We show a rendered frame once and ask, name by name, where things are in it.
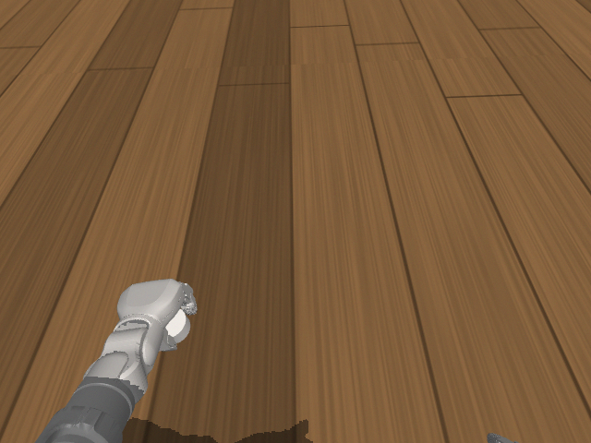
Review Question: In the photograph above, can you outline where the left robot hand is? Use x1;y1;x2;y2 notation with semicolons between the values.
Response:
117;279;198;352

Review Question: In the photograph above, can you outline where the tin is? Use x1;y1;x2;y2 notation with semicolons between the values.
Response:
165;308;190;343

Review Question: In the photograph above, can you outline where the left robot arm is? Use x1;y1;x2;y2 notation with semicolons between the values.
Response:
35;314;163;443

